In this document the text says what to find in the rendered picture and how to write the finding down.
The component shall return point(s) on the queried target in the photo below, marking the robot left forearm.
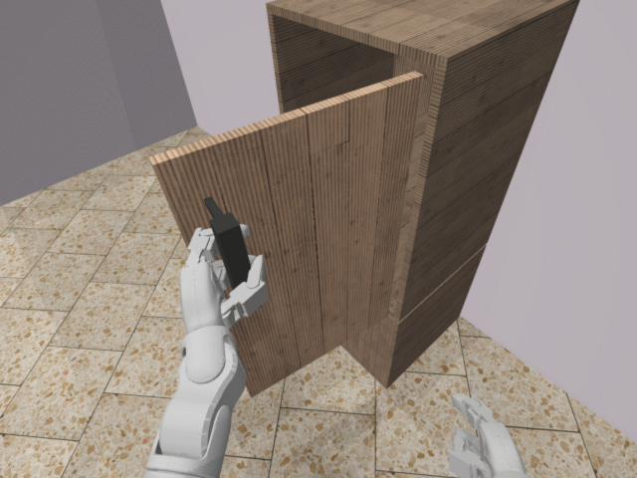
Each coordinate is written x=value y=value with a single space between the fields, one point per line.
x=194 y=430

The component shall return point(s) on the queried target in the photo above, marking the handle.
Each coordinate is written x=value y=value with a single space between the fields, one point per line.
x=228 y=234

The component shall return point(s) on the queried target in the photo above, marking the robot left hand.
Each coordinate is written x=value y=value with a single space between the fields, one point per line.
x=203 y=281

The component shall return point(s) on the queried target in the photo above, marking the robot right hand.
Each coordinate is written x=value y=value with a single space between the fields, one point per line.
x=493 y=452

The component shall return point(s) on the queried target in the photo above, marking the cupboard door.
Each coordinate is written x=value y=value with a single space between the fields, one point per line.
x=322 y=190

